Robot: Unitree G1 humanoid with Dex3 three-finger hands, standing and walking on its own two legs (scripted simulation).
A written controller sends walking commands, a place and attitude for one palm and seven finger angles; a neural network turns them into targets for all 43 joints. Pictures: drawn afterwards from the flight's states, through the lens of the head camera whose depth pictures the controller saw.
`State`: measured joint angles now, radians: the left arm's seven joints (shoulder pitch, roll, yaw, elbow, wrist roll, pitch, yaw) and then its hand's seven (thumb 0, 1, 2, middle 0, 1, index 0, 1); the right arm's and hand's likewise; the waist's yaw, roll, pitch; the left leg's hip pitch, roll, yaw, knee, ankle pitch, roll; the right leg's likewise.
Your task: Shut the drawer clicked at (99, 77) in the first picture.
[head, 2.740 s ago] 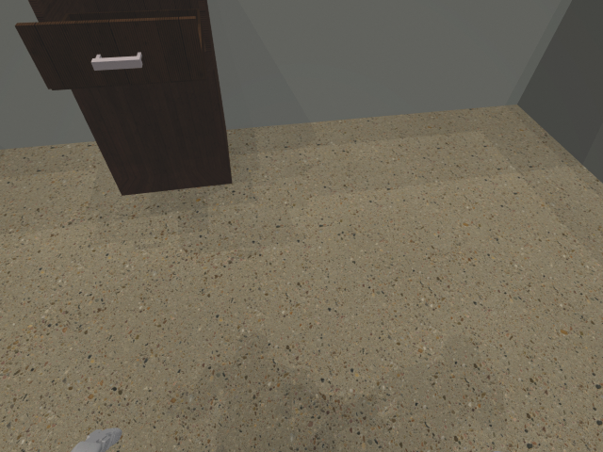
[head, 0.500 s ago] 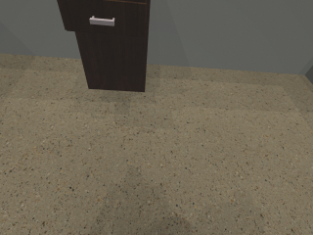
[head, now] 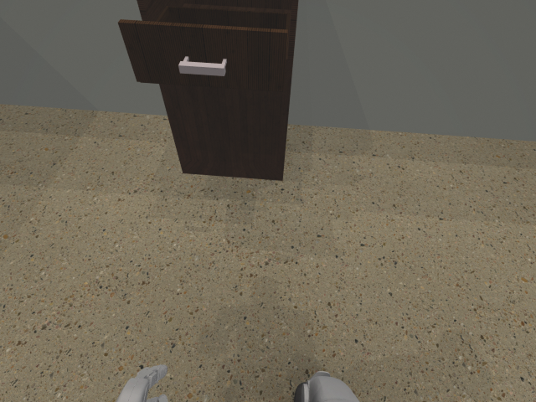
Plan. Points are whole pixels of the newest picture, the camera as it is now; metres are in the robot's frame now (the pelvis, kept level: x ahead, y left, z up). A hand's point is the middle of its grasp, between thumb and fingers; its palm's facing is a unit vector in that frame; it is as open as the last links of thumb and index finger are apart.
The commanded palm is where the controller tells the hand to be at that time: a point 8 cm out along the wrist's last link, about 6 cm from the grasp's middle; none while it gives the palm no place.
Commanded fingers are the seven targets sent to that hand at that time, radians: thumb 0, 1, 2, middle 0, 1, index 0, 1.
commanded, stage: walk to a spot facing it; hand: left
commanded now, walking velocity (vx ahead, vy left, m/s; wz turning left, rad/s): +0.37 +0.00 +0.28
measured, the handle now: (204, 64) +0.98 +0.17 -0.02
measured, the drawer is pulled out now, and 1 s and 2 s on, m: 0.21 0.21 0.21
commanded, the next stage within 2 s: turn to face it in 0.36 s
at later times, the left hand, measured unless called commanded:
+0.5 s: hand out of the picture +0.12 +0.17 -0.17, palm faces +0.30 -0.93 -0.20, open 7.3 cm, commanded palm none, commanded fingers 0.00 0.90 0.90 -0.20 -0.30 -0.20 -0.30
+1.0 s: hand (151, 301) +0.33 +0.22 -0.16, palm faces +0.12 -0.97 -0.23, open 7.4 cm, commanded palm none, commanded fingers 0.00 0.90 0.90 -0.20 -0.30 -0.20 -0.30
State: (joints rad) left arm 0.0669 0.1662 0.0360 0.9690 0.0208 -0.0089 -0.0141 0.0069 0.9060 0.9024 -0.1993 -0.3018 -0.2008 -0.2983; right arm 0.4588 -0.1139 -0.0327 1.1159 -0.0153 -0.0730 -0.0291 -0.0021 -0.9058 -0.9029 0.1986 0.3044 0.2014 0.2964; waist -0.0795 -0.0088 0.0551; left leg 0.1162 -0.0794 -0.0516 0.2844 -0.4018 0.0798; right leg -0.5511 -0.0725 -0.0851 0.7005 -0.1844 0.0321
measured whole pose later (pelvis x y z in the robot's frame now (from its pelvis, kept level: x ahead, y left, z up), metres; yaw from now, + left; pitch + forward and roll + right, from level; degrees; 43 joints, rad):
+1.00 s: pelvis +0.29 +0.03 +0.00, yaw +3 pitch -1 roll +1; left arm 0.23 0.16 0.07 0.97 0.03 0.06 0.01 0.00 0.91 0.90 -0.20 -0.30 -0.20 -0.30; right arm 0.17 -0.18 -0.05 1.01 -0.02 0.01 -0.02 -0.02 -0.92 -0.90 0.20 0.30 0.20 0.30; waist 0.00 0.01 0.04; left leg -0.25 0.09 0.32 0.52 -0.23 0.05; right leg -0.34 -0.08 -0.08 0.76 -0.39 0.03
